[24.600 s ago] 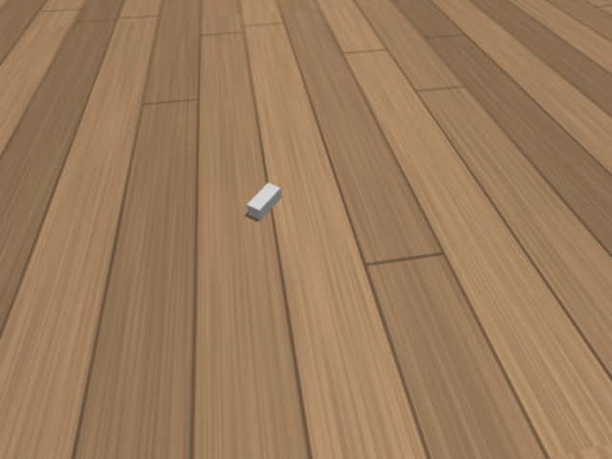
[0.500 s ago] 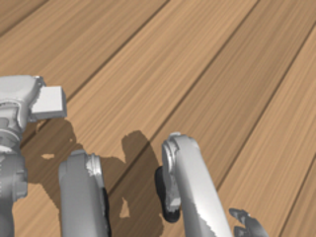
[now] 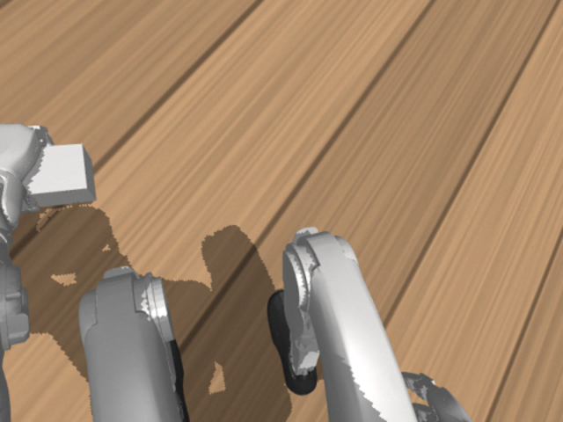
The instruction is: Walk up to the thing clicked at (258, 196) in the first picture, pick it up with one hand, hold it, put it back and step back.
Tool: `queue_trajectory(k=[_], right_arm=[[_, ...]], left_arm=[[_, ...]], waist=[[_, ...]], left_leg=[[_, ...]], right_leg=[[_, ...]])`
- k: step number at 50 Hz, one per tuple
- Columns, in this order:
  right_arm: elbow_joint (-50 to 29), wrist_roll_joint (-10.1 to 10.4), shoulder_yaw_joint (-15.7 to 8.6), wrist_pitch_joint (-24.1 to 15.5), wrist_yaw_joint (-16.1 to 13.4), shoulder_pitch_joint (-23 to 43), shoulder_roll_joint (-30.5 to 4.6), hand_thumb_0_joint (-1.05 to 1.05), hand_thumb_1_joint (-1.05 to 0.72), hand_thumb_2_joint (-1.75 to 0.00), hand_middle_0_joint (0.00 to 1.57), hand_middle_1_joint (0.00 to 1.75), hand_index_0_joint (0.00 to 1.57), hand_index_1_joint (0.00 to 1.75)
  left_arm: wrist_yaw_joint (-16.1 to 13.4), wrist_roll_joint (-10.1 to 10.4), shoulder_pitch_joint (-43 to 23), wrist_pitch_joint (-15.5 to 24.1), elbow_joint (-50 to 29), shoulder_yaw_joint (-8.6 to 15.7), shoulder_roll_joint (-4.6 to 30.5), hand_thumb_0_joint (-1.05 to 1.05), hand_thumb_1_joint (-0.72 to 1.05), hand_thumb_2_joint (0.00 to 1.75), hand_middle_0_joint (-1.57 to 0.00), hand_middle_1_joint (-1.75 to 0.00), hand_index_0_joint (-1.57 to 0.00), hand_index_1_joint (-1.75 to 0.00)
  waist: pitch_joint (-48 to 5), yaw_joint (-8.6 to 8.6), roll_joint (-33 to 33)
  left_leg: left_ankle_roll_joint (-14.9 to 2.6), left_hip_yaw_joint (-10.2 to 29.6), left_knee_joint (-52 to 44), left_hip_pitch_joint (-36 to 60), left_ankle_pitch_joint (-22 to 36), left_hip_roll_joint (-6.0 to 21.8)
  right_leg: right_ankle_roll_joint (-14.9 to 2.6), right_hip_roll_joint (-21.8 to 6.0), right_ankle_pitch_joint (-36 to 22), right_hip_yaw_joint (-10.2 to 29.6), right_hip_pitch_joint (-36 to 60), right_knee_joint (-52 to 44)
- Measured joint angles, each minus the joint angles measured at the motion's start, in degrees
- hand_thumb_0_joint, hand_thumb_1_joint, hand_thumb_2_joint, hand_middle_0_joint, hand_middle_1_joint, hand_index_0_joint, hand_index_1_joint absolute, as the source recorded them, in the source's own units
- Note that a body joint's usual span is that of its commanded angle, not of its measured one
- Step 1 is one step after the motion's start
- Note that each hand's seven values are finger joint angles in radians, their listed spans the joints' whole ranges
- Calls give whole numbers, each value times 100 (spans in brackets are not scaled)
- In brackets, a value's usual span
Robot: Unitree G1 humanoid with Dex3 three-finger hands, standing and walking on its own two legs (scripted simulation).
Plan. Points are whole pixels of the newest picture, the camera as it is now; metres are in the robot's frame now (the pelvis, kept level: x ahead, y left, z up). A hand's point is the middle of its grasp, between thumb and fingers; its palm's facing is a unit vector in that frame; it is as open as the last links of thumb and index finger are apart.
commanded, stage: lower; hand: left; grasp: from above
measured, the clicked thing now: (27, 179) +0.47 +0.28 -0.21
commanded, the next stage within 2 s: rest in 0.30 s
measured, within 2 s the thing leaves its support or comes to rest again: rests again in 1.84 s
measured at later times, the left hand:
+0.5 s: hand (37, 186) +0.47 +0.28 -0.23, palm faces -0.48 -0.03 -0.88, open 9.7 cm
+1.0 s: hand (42, 191) +0.47 +0.29 -0.27, palm faces -0.48 -0.06 -0.88, open 9.7 cm
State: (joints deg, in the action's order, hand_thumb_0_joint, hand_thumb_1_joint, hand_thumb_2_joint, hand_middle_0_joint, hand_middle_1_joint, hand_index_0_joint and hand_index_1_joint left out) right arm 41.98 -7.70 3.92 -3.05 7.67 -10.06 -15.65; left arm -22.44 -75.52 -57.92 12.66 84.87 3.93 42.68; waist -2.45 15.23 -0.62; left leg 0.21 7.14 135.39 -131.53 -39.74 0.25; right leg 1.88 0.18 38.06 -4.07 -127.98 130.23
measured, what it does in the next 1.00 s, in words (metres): stands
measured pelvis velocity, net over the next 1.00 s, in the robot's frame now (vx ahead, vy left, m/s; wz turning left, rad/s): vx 0.00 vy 0.00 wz -0.08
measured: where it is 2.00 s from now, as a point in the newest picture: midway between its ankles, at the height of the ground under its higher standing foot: (235, 380)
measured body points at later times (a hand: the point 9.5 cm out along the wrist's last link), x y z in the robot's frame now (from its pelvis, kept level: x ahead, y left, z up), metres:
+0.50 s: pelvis +0.00 +0.00 -0.03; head +0.27 +0.08 +0.32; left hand +0.49 +0.28 -0.18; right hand +0.03 -0.27 -0.12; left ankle +0.07 +0.12 -0.31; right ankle +0.10 -0.13 -0.31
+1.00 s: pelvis +0.00 +0.00 -0.04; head +0.28 +0.09 +0.30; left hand +0.49 +0.29 -0.22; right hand +0.03 -0.28 -0.11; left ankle +0.07 +0.12 -0.31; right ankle +0.10 -0.13 -0.31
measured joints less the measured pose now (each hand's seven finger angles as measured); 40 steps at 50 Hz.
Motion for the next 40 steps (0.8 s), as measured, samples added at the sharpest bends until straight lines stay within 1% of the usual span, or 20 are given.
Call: queue_trajectory(k=[6,10,19,21,27,34,38,40], right_arm=[[-25,-31,76,-18,21,56,-35,0,-91,-90,21,30,20,30],[-33,-72,123,-46,44,96,-47,0,-91,-90,21,30,20,30],[-70,-196,226,-138,107,113,-51,0,-91,-90,20,30,20,30],[-65,-218,239,-163,125,112,-48,0,-91,-89,20,30,20,30],[-44,-272,332,-230,179,133,-62,0,-91,-89,21,30,20,30],[-82,-319,456,-304,235,187,-98,0,-90,-89,21,30,20,30],[-171,-356,515,-322,257,203,-149,0,-90,-89,21,30,20,30],[-192,-390,523,-331,273,216,-173,0,-90,-89,21,30,20,30]], left_arm=[[-34,9,-87,41,209,-48,110,-1,4,42,-72,-53,-76,-49],[-94,-59,-110,104,301,-63,185,-1,3,42,-73,-53,-76,-48],[-357,-215,-42,193,366,153,335,-1,4,40,-73,-53,-76,-48],[-419,-239,-49,174,398,160,366,-1,4,40,-72,-53,-76,-48],[-561,-203,-114,115,570,227,458,-1,4,41,-72,-53,-76,-48],[-585,-134,-177,112,721,289,620,-1,4,42,-72,-53,-75,-49],[-611,-186,-129,183,691,459,734,-1,4,41,-72,-53,-75,-48],[-647,-245,-115,221,740,551,814,-1,5,41,-72,-53,-76,-48]], waist=[[52,44,-55],[137,88,-110],[318,185,-176],[350,205,-183],[434,245,-182],[584,317,-237],[679,361,-285],[713,393,-325]], left_leg=[[-5,48,127,-105,-8,-10],[-4,76,252,-171,-16,-20],[10,155,513,-341,-30,-37],[14,162,551,-366,-41,-35],[27,212,653,-410,-108,-15],[36,301,768,-419,-169,3],[43,358,828,-422,-175,-8],[49,383,861,-420,-174,-13]], right_leg=[[8,5,1,-38,-75,88],[16,9,7,-57,-122,192],[19,22,4,-113,-264,405],[21,27,9,-115,-294,442],[30,57,33,-151,-354,515],[38,93,42,-221,-356,567],[38,96,40,-269,-327,585],[35,99,34,-289,-315,602]])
